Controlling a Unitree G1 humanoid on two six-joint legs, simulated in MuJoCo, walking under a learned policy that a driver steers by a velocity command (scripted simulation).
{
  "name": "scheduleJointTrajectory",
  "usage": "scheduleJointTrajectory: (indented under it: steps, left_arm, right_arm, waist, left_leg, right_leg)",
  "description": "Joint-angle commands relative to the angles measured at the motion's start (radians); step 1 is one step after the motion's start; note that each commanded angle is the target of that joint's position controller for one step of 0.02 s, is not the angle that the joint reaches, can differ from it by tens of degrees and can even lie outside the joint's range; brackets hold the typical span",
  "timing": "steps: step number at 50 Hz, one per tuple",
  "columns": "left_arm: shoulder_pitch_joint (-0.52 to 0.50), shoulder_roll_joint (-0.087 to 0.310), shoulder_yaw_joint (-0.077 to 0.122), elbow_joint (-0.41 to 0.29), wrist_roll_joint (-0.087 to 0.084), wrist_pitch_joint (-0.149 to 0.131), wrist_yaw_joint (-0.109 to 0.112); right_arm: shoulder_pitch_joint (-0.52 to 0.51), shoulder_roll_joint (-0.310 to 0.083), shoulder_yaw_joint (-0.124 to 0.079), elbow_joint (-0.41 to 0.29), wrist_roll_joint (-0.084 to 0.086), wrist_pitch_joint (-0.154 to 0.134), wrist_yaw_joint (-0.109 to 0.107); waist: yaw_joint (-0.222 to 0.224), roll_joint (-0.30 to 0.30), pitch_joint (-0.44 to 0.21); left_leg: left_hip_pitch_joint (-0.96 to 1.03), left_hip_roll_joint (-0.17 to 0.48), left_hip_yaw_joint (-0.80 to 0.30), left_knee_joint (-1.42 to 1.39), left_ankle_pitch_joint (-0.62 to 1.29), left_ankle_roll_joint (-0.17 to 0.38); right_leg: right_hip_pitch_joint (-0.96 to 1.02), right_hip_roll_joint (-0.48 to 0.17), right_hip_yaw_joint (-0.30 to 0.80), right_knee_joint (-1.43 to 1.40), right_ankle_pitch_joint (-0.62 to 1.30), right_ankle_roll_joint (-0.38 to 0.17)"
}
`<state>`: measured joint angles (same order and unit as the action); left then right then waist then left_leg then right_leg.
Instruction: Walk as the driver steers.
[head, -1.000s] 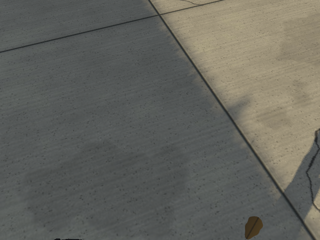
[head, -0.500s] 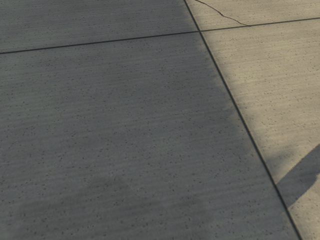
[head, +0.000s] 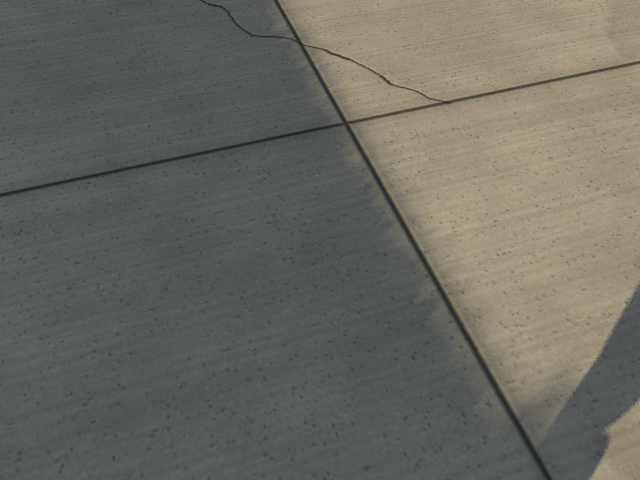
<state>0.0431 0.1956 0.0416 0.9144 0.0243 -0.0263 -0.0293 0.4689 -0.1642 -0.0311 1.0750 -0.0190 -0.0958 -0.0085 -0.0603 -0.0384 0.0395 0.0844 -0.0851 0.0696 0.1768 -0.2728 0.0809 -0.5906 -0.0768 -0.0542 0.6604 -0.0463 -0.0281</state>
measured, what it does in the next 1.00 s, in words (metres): walks ahead: right foot, then left foot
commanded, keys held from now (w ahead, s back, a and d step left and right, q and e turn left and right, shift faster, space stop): w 0.74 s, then no key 0.26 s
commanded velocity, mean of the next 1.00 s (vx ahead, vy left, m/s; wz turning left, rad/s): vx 0.45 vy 0.00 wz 0.00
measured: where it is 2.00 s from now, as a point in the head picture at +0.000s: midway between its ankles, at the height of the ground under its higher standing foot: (327, 369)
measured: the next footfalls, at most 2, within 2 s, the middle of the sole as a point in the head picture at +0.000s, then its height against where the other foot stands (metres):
right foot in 0.10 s outside the picture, level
left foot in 0.68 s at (275, 456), level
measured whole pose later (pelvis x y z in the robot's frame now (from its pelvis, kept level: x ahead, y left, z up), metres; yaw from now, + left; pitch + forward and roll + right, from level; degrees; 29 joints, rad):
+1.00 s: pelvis +0.50 +0.01 +0.01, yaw +0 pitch -1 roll +0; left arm 0.18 0.21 0.05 0.97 0.03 -0.02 0.00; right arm 0.35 -0.17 -0.02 1.05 -0.01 -0.09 -0.01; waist -0.01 -0.04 0.07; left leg -0.11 -0.06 0.10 0.29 -0.17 0.10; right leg -0.55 -0.06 -0.01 0.84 -0.19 -0.02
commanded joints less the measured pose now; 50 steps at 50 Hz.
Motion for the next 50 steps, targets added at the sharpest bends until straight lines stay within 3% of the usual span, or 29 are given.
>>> scheduleJointTrajectory:
  steps: [1, 3, 4, 5, 6, 7, 8, 9, 10, 12, 15, 18, 23, 28, 31, 32, 33, 34, 35, 36, 37, 38, 39, 41, 43, 45, 50]
  left_arm:
    - [-0.118, 0.058, 0.005, -0.094, -0.002, -0.025, 0.002]
    - [-0.045, 0.073, 0.013, -0.081, -0.004, -0.035, 0.009]
    - [0.060, 0.088, 0.023, -0.048, -0.004, -0.043, 0.016]
    - [0.231, 0.108, 0.036, 0.010, 0.003, -0.052, 0.025]
    - [0.410, 0.182, 0.058, 0.048, 0.029, -0.060, 0.036]
    - [0.458, 0.280, 0.083, 0.055, 0.037, -0.055, 0.031]
    - [0.369, 0.233, 0.074, 0.045, -0.002, -0.041, 0.021]
    - [0.257, 0.174, 0.056, 0.025, -0.011, -0.041, 0.019]
    - [0.211, 0.116, 0.040, 0.022, -0.007, -0.049, 0.015]
    - [0.208, 0.058, 0.020, 0.046, -0.009, -0.062, 0.024]
    - [0.289, 0.084, 0.020, 0.081, -0.013, -0.081, 0.030]
    - [0.343, 0.106, 0.021, 0.093, -0.013, -0.082, 0.031]
    - [0.425, 0.100, 0.012, 0.110, -0.013, -0.080, 0.032]
    - [0.489, 0.110, 0.013, 0.138, -0.003, -0.074, 0.042]
    - [0.456, 0.130, 0.020, 0.139, 0.004, -0.070, 0.051]
    - [0.440, 0.140, 0.023, 0.139, 0.005, -0.068, 0.051]
    - [0.420, 0.141, 0.022, 0.135, 0.000, -0.063, 0.048]
    - [0.412, 0.121, 0.014, 0.113, -0.009, -0.064, 0.045]
    - [0.510, 0.023, -0.006, 0.083, -0.049, -0.064, 0.033]
    - [0.484, 0.102, 0.019, 0.094, -0.025, -0.061, 0.034]
    - [0.397, 0.112, 0.026, 0.070, -0.016, -0.059, 0.033]
    - [0.350, 0.094, 0.022, 0.061, -0.013, -0.063, 0.030]
    - [0.347, 0.072, 0.021, 0.067, -0.006, -0.055, 0.031]
    - [0.402, 0.040, 0.018, 0.088, 0.012, -0.026, 0.029]
    - [0.402, 0.034, 0.020, 0.088, 0.011, -0.009, 0.028]
    - [0.359, 0.038, 0.019, 0.078, 0.008, 0.003, 0.029]
    - [0.210, 0.027, -0.001, 0.048, -0.004, 0.010, 0.039]
  right_arm:
    - [0.076, -0.145, -0.025, -0.004, -0.008, -0.004, -0.011]
    - [0.040, -0.159, -0.029, -0.006, -0.009, -0.004, -0.015]
    - [0.024, -0.170, -0.032, -0.007, -0.008, -0.003, -0.014]
    - [-0.001, -0.169, -0.031, -0.012, -0.001, 0.000, -0.011]
    - [-0.008, -0.138, -0.020, -0.043, 0.011, -0.001, -0.007]
    - [0.110, -0.041, -0.006, -0.057, 0.047, 0.001, 0.005]
    - [0.044, -0.145, -0.032, -0.051, 0.018, 0.005, 0.001]
    - [-0.039, -0.142, -0.036, -0.079, 0.013, 0.002, 0.005]
    - [-0.083, -0.123, -0.033, -0.088, 0.011, -0.002, 0.007]
    - [-0.074, -0.092, -0.033, -0.085, -0.012, 0.020, 0.016]
    - [-0.095, -0.071, -0.033, -0.095, -0.020, 0.046, 0.030]
    - [-0.229, -0.083, -0.032, -0.143, -0.020, 0.058, 0.036]
    - [-0.418, -0.071, -0.018, -0.209, -0.006, 0.054, 0.040]
    - [-0.527, -0.083, -0.013, -0.256, -0.003, 0.044, 0.037]
    - [-0.478, -0.102, -0.022, -0.255, -0.002, 0.031, 0.031]
    - [-0.393, -0.115, -0.031, -0.229, -0.003, 0.025, 0.025]
    - [-0.234, -0.132, -0.043, -0.174, -0.009, 0.016, 0.016]
    - [-0.055, -0.191, -0.064, -0.127, -0.031, 0.007, 0.005]
    - [0.047, -0.303, -0.092, -0.118, -0.049, 0.008, 0.002]
    - [-0.018, -0.281, -0.088, -0.123, -0.010, 0.024, 0.012]
    - [-0.137, -0.228, -0.073, -0.140, 0.007, 0.027, 0.015]
    - [-0.208, -0.159, -0.053, -0.152, 0.008, 0.020, 0.018]
    - [-0.233, -0.124, -0.041, -0.148, 0.007, 0.011, 0.016]
    - [-0.209, -0.085, -0.024, -0.119, 0.009, -0.006, 0.010]
    - [-0.167, -0.112, -0.024, -0.097, 0.009, -0.019, 0.009]
    - [-0.155, -0.134, -0.023, -0.091, 0.007, -0.017, 0.007]
    - [-0.107, -0.120, -0.004, -0.067, 0.003, 0.004, -0.004]
  waist:
    - [0.004, 0.115, 0.080]
    - [0.051, 0.124, 0.045]
    - [0.095, 0.124, -0.011]
    - [0.170, 0.093, -0.098]
    - [0.226, 0.019, -0.217]
    - [0.169, -0.222, -0.325]
    - [0.150, -0.061, -0.271]
    - [0.110, -0.025, -0.121]
    - [0.091, 0.021, -0.050]
    - [0.039, -0.011, -0.011]
    - [0.023, -0.015, -0.009]
    - [0.042, -0.012, 0.033]
    - [0.088, -0.021, 0.055]
    - [0.117, -0.031, 0.073]
    - [0.074, -0.038, 0.050]
    - [0.037, -0.043, 0.006]
    - [-0.031, -0.014, -0.073]
    - [-0.092, 0.036, -0.184]
    - [-0.063, 0.257, -0.319]
    - [-0.044, 0.175, -0.314]
    - [0.006, 0.116, -0.150]
    - [0.028, 0.068, -0.053]
    - [0.061, 0.067, -0.014]
    - [0.105, 0.089, -0.022]
    - [0.122, 0.098, -0.043]
    - [0.124, 0.113, -0.046]
    - [0.079, 0.140, -0.049]
  left_leg:
    - [0.045, 0.309, -0.129, 0.025, 0.584, 0.122]
    - [0.048, 0.311, -0.102, 0.125, 0.812, 0.100]
    - [0.042, 0.298, -0.089, 0.242, 0.930, 0.087]
    - [-0.025, 0.259, -0.053, 0.430, 0.910, 0.066]
    - [-0.236, 0.213, -0.024, 0.708, 0.600, 0.045]
    - [-0.595, 0.013, 0.017, 1.083, -0.164, 0.000]
    - [-0.677, 0.049, -0.132, 1.165, -0.199, 0.021]
    - [-0.710, 0.098, -0.130, 1.141, -0.107, 0.025]
    - [-0.684, 0.131, -0.126, 1.088, -0.045, 0.023]
    - [-0.601, 0.169, -0.117, 0.994, -0.003, 0.005]
    - [-0.608, 0.175, -0.086, 0.940, 0.025, -0.022]
    - [-0.713, 0.199, -0.061, 0.842, 0.118, -0.051]
    - [-0.735, 0.182, -0.018, 0.586, 0.245, -0.068]
    - [-0.728, 0.149, 0.003, 0.441, 0.227, -0.032]
    - [-0.610, 0.107, 0.019, 0.374, 0.126, 0.015]
    - [-0.498, 0.073, 0.031, 0.350, 0.099, 0.034]
    - [-0.310, 0.045, 0.047, 0.283, 0.140, 0.058]
    - [-0.042, 0.169, -0.088, 0.277, 0.112, 0.103]
    - [0.243, 0.478, -0.571, 0.199, 0.018, 0.234]
    - [0.192, 0.496, -0.742, 0.094, 0.010, 0.249]
    - [0.045, 0.458, -0.570, 0.085, -0.036, 0.215]
    - [-0.101, 0.418, -0.449, 0.050, 0.128, 0.188]
    - [-0.186, 0.372, -0.342, 0.040, 0.313, 0.153]
    - [-0.274, 0.322, -0.193, 0.056, 0.655, 0.122]
    - [-0.277, 0.303, -0.128, 0.071, 0.852, 0.126]
    - [-0.267, 0.283, -0.084, 0.074, 0.897, 0.121]
    - [-0.227, 0.258, -0.036, 0.095, 0.889, 0.095]
  right_leg:
    - [-0.059, 0.029, -0.026, -0.070, -0.054, -0.034]
    - [0.077, 0.072, -0.046, -0.117, -0.125, -0.071]
    - [0.205, 0.107, -0.059, -0.148, -0.138, -0.091]
    - [0.418, 0.118, -0.062, -0.211, -0.076, -0.116]
    - [0.688, -0.070, 0.142, -0.221, -0.152, -0.167]
    - [0.928, -0.354, 0.647, -0.331, -0.206, -0.310]
    - [0.843, -0.315, 0.694, -0.392, -0.263, -0.291]
    - [0.695, -0.285, 0.525, -0.408, -0.247, -0.260]
    - [0.580, -0.238, 0.421, -0.445, -0.149, -0.232]
    - [0.458, -0.155, 0.273, -0.482, -0.032, -0.174]
    - [0.443, -0.132, 0.200, -0.504, 0.086, -0.180]
    - [0.462, -0.120, 0.166, -0.545, 0.085, -0.183]
    - [0.532, -0.097, 0.110, -0.546, 0.192, -0.166]
    - [0.672, -0.137, 0.097, -0.502, 0.296, -0.173]
    - [0.712, -0.155, 0.074, -0.397, 0.523, -0.151]
    - [0.707, -0.147, 0.061, -0.297, 0.649, -0.138]
    - [0.666, -0.111, 0.028, -0.119, 0.671, -0.119]
    - [0.481, -0.069, 0.003, 0.129, 0.438, -0.098]
    - [0.124, 0.106, -0.060, 0.534, -0.182, -0.046]
    - [0.015, 0.133, 0.086, 0.653, -0.457, -0.063]
    - [-0.039, 0.069, 0.107, 0.661, -0.372, -0.070]
    - [-0.013, 0.038, 0.101, 0.608, -0.306, -0.064]
    - [0.040, 0.015, 0.095, 0.554, -0.281, -0.054]
    - [0.154, 0.012, 0.080, 0.489, -0.284, -0.026]
    - [0.167, 0.031, 0.061, 0.449, -0.255, -0.008]
    - [0.143, 0.032, 0.044, 0.375, -0.202, 0.004]
    - [0.183, 0.037, 0.004, 0.107, -0.093, 0.011]
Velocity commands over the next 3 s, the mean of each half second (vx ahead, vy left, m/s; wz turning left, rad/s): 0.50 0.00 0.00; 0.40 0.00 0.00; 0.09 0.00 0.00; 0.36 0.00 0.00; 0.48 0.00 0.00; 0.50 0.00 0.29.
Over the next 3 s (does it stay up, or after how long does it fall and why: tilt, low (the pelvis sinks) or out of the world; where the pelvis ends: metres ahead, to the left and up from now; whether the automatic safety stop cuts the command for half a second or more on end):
stays up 1.28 -0.07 -0.01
